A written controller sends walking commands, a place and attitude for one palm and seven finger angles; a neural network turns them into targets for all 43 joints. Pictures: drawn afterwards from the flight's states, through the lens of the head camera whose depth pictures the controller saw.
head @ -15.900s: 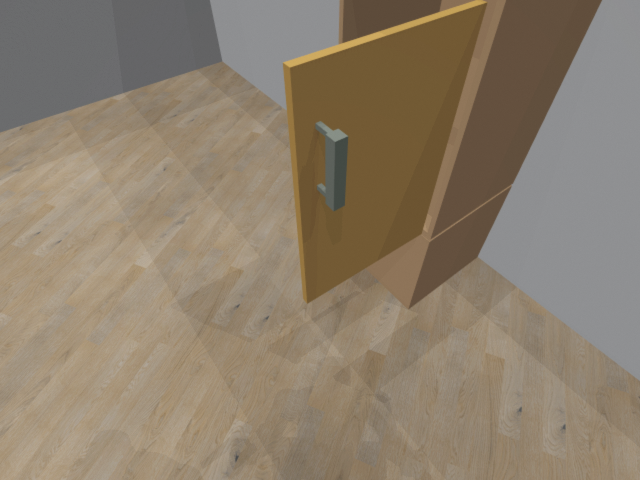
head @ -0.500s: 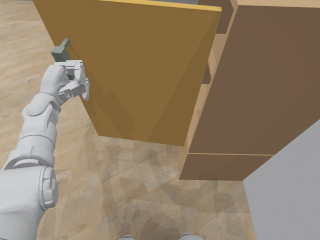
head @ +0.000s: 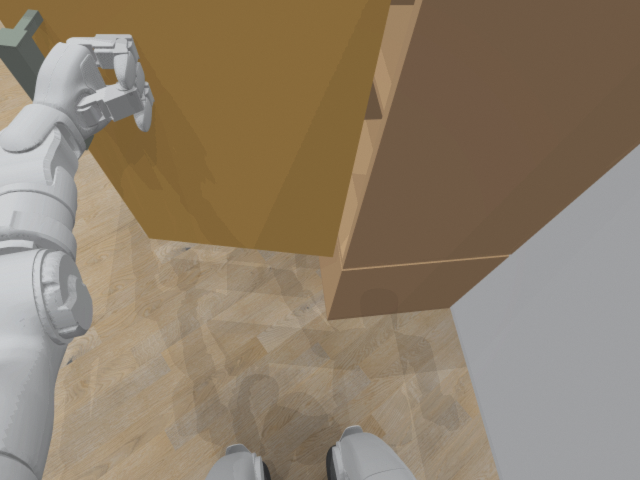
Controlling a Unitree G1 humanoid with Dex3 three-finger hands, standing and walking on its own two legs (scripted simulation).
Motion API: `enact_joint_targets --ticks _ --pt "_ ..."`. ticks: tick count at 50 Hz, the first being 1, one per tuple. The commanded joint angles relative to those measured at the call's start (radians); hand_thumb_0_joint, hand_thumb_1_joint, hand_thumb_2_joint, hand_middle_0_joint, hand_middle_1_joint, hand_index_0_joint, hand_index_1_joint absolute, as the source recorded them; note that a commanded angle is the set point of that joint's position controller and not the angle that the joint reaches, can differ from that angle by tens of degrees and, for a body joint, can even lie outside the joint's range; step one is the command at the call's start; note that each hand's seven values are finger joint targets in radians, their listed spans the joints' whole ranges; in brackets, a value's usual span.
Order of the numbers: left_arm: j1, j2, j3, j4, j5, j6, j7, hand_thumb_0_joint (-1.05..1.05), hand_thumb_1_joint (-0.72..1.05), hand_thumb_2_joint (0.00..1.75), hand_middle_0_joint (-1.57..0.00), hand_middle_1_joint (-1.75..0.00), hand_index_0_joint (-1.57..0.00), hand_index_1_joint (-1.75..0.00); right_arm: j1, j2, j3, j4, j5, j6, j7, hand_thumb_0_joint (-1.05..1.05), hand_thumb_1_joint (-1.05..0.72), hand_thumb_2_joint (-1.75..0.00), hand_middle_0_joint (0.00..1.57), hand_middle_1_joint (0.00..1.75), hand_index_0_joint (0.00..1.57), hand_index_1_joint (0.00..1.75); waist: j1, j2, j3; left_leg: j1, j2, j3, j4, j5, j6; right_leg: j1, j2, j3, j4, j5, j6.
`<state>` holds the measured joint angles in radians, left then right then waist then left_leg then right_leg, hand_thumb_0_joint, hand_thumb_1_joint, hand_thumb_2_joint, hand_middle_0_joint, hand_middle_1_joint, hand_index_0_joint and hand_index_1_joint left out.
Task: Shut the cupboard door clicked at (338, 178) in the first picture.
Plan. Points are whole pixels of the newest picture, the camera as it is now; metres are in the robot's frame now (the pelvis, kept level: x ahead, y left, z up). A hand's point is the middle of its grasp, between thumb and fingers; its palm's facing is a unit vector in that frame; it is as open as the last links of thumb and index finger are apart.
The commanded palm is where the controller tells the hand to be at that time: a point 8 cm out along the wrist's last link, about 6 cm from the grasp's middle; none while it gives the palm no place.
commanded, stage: push the door shut along its arc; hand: left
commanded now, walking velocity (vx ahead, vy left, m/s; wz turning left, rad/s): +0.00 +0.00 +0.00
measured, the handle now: (57, 84) +0.57 +0.22 +0.13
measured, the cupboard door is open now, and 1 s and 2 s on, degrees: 78 62 59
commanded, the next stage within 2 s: pull the fist back off the door in 0.78 s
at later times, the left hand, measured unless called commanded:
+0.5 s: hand (150, 78) +0.56 +0.12 +0.14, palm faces -0.37 -0.93 +0.01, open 3.1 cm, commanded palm +0.59 +0.14 +0.13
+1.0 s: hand (182, 51) +0.60 +0.08 +0.14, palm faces -0.12 -0.99 +0.11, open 3.3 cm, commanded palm +0.60 +0.10 +0.13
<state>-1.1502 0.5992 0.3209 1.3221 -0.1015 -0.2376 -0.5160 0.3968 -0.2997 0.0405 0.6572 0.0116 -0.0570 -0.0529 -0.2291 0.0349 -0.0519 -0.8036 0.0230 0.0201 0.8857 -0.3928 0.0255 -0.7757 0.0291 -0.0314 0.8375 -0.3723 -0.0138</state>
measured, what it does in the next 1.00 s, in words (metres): stands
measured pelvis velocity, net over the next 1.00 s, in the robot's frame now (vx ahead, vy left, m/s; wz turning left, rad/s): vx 0.00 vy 0.00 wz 0.02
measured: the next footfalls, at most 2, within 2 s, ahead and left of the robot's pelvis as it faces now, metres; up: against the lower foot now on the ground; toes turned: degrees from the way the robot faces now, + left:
none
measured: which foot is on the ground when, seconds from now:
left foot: down 0.00-1.00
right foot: down 0.00-1.00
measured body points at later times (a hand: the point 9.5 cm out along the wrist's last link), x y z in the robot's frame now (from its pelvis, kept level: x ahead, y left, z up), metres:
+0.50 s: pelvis +0.00 +0.00 -0.01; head +0.15 +0.03 +0.41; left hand +0.57 +0.17 +0.14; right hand -0.03 -0.28 -0.11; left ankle +0.01 +0.10 -0.69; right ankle +0.01 -0.11 -0.69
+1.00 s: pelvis +0.00 +0.00 -0.02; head +0.16 +0.02 +0.40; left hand +0.60 +0.14 +0.14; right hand -0.04 -0.26 -0.12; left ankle +0.01 +0.10 -0.69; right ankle +0.01 -0.11 -0.69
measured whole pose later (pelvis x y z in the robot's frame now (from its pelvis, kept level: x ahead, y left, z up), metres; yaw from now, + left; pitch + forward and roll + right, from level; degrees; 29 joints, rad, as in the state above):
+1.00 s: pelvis +0.00 +0.00 -0.02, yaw +1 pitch +25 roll -4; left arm -1.47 0.49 0.28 1.42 -0.07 -0.14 -0.14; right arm 0.44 -0.27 0.03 0.73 -0.06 -0.12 0.00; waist -0.26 0.06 -0.08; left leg -1.02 0.02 -0.04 1.01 -0.43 0.02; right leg -0.96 0.03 -0.09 0.93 -0.41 -0.02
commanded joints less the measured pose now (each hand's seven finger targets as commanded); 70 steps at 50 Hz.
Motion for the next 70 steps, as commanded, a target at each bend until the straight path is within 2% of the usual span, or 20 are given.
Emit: enact_joint_targets --ticks 1,6,15,17,26,30,36,43,44,45,47,48,50,52,54,59,63,65,68,70 --pt "-0.536 0.245 0.016 -0.202 -0.027 -0.037 -0.004 0.0 0.9 0.9 -1.3 -1.5 -1.3 -1.5 0.175 -0.186 -0.071 -0.041 0.004 -0.005 -0.014 0.0 -0.9 -0.9 0.2 0.3 0.2 0.3 -0.024 0.06 -0.495 0.343 -0.017 -0.068 -0.041 0.314 0.021 0.12 0.022 0.022 -0.095 0.303 -0.002" --pt "-0.612 0.218 -0.009 -0.216 -0.034 -0.023 -0.014 0.0 0.9 0.9 -1.3 -1.5 -1.3 -1.5 0.198 -0.188 -0.075 -0.012 -0.003 0.0 -0.014 0.0 -0.9 -0.9 0.2 0.3 0.2 0.3 -0.041 0.118 -0.515 0.407 -0.012 -0.079 -0.021 0.357 0.018 0.051 0.03 0.007 -0.089 0.299 -0.006" --pt "-0.736 0.089 -0.109 -0.167 -0.038 -0.002 -0.001 0.0 0.9 0.9 -1.3 -1.5 -1.3 -1.5 0.209 -0.19 -0.07 0.047 -0.009 -0.017 -0.02 0.0 -0.9 -0.9 0.2 0.3 0.2 0.3 -0.099 0.144 -0.456 0.437 -0.003 -0.102 -0.003 0.336 0.021 -0.096 0.037 -0.025 -0.08 0.214 -0.012" --pt "-0.764 0.084 -0.117 -0.182 -0.032 -0.001 -0.002 0.0 0.9 0.9 -1.3 -1.5 -1.3 -1.5 0.205 -0.194 -0.074 0.053 -0.015 -0.022 -0.015 0.0 -0.9 -0.9 0.2 0.3 0.2 0.3 -0.097 0.168 -0.51 0.479 0.0 -0.113 0.009 0.357 0.015 -0.121 0.037 -0.026 -0.07 0.208 -0.014" --pt "-0.838 0.065 -0.134 -0.151 -0.018 0.006 0.01 0.0 0.9 0.9 -1.3 -1.5 -1.3 -1.5 0.202 -0.197 -0.068 0.071 -0.018 -0.036 -0.016 0.0 -0.9 -0.9 0.2 0.3 0.2 0.3 -0.119 0.177 -0.521 0.469 -0.001 -0.119 0.044 0.358 0.019 -0.179 0.043 -0.04 -0.035 0.192 -0.017" --pt "-0.871 -0.008 -0.179 -0.161 -0.017 0.007 0.015 0.0 0.9 0.9 -1.3 -1.5 -1.3 -1.5 0.206 -0.191 -0.069 0.085 -0.019 -0.039 -0.016 0.0 -0.9 -0.9 0.2 0.3 0.2 0.3 -0.135 0.194 -0.522 0.495 -0.001 -0.122 0.052 0.383 0.021 -0.22 0.047 -0.058 -0.019 0.189 -0.02" --pt "-0.926 -0.028 -0.194 -0.173 -0.018 0.014 0.011 0.0 0.9 0.9 -1.3 -1.5 -1.3 -1.5 0.207 -0.193 -0.07 0.097 -0.021 -0.05 -0.016 0.0 -0.9 -0.9 0.2 0.3 0.2 0.3 -0.142 0.212 -0.568 0.53 -0.005 -0.122 0.072 0.415 0.022 -0.245 0.053 -0.058 -0.002 0.204 -0.021" --pt "-0.942 -0.035 -0.194 -0.154 -0.019 0.031 0.011 0.0 0.9 0.9 -1.3 -1.5 -1.3 -1.5 0.214 -0.187 -0.067 0.109 -0.024 -0.056 -0.017 0.0 -0.9 -0.9 0.2 0.3 0.2 0.3 -0.153 0.179 -0.569 0.489 -0.015 -0.104 0.081 0.406 0.029 -0.208 0.058 -0.059 -0.002 0.236 -0.02" --pt "-0.944 -0.037 -0.203 -0.152 -0.015 0.032 0.012 0.0 0.9 0.9 -1.3 -1.5 -1.3 -1.5 0.217 -0.185 -0.068 0.116 -0.025 -0.056 -0.016 0.0 -0.9 -0.9 0.2 0.3 0.2 0.3 -0.151 0.184 -0.567 0.481 -0.015 -0.108 0.079 0.408 0.027 -0.201 0.057 -0.06 -0.003 0.239 -0.021" --pt "-0.967 0.012 0.03 -0.145 -0.09 0.062 0.235 0.0 0.9 0.9 -1.3 -1.5 -1.3 -1.5 0.271 -0.138 -0.054 0.073 -0.031 -0.074 -0.001 0.0 -0.9 -0.9 0.2 0.3 0.2 0.3 -0.121 0.232 -0.511 0.363 0.013 -0.14 0.058 0.37 0.006 -0.161 0.035 -0.024 -0.046 0.226 -0.019" --pt "-0.924 -0.063 0.013 -0.123 -0.028 0.066 0.443 0.0 0.9 0.9 -1.3 -1.5 -1.3 -1.5 0.322 -0.139 -0.064 0.068 -0.06 -0.077 0.045 0.0 -0.9 -0.9 0.2 0.3 0.2 0.3 -0.143 0.14 -0.549 0.327 0.019 -0.158 0.051 0.37 0.0 -0.146 0.034 -0.026 -0.024 0.224 0.006" --pt "-0.929 -0.076 0.018 -0.137 0.013 0.046 0.532 0.0 0.9 0.9 -1.3 -1.5 -1.3 -1.5 0.336 -0.137 -0.067 0.065 -0.079 -0.072 0.068 0.0 -0.9 -0.9 0.2 0.3 0.2 0.3 -0.143 0.144 -0.543 0.303 0.014 -0.151 0.058 0.366 -0.001 -0.15 0.031 -0.026 -0.02 0.222 0.009" --pt "-0.917 -0.028 0.006 -0.153 0.133 -0.018 0.63 0.0 0.9 0.9 -1.3 -1.5 -1.3 -1.5 0.363 -0.144 -0.073 0.058 -0.108 -0.056 0.107 0.0 -0.9 -0.9 0.2 0.3 0.2 0.3 -0.14 0.155 -0.569 0.302 0.005 -0.148 0.072 0.395 0.0 -0.152 0.026 -0.029 0.001 0.224 0.007" --pt "-0.874 0.022 -0.012 -0.161 0.212 -0.061 0.629 0.0 0.9 0.9 -1.3 -1.5 -1.3 -1.5 0.374 -0.15 -0.078 0.037 -0.113 -0.03 0.134 0.0 -0.9 -0.9 0.2 0.3 0.2 0.3 -0.118 0.183 -0.618 0.304 -0.009 -0.127 0.072 0.418 0.002 -0.1 0.024 -0.018 0.002 0.268 0.0" --pt "-0.837 0.036 -0.027 -0.16 0.224 -0.068 0.587 0.0 0.9 0.9 -1.3 -1.5 -1.3 -1.5 0.375 -0.154 -0.084 0.019 -0.103 -0.003 0.141 0.0 -0.9 -0.9 0.2 0.3 0.2 0.3 -0.106 0.186 -0.634 0.318 -0.017 -0.109 0.054 0.416 0.004 -0.029 0.026 -0.009 -0.016 0.315 -0.004" --pt "-0.731 0.015 -0.022 -0.167 0.134 -0.023 0.482 0.0 0.9 0.9 -1.3 -1.5 -1.3 -1.5 0.358 -0.149 -0.084 -0.017 -0.066 0.035 0.119 0.0 -0.9 -0.9 0.2 0.3 0.2 0.3 -0.073 0.121 -0.617 0.294 -0.027 -0.077 -0.017 0.344 0.013 0.128 0.034 0.006 -0.083 0.362 -0.001" --pt "-0.642 -0.011 0.013 -0.285 0.064 -0.08 0.468 0.0 0.9 0.9 -1.3 -1.5 -1.3 -1.5 0.34 -0.135 -0.089 -0.027 -0.06 0.033 0.108 0.0 -0.9 -0.9 0.2 0.3 0.2 0.3 -0.036 0.095 -0.618 0.338 -0.025 -0.061 -0.053 0.387 0.01 0.207 0.038 0.008 -0.109 0.431 0.002" --pt "-0.544 0.014 0.046 -0.301 0.059 -0.112 0.478 0.0 0.9 0.9 -1.3 -1.5 -1.3 -1.5 0.339 -0.134 -0.093 -0.026 -0.057 0.034 0.107 0.0 -0.9 -0.9 0.2 0.3 0.2 0.3 -0.007 0.056 -0.594 0.327 -0.029 -0.047 -0.07 0.396 0.01 0.262 0.039 0.008 -0.115 0.466 0.002" --pt "-0.452 -0.033 0.015 -0.289 0.077 -0.127 0.486 0.0 0.9 0.9 -1.3 -1.5 -1.3 -1.5 0.321 -0.127 -0.098 -0.025 -0.053 0.042 0.114 0.0 -0.9 -0.9 0.2 0.3 0.2 0.3 0.003 0.024 -0.514 0.306 -0.033 -0.031 -0.09 0.381 0.013 0.265 0.034 0.01 -0.129 0.477 0.005" --pt "-0.39 -0.023 0.035 -0.333 0.069 -0.134 0.489 0.0 0.9 0.9 -1.3 -1.5 -1.3 -1.5 0.305 -0.127 -0.105 -0.039 -0.047 0.048 0.112 0.0 -0.9 -0.9 0.2 0.3 0.2 0.3 0.037 0.055 -0.541 0.344 -0.039 -0.018 -0.101 0.418 0.01 0.308 0.032 0.011 -0.127 0.522 0.0"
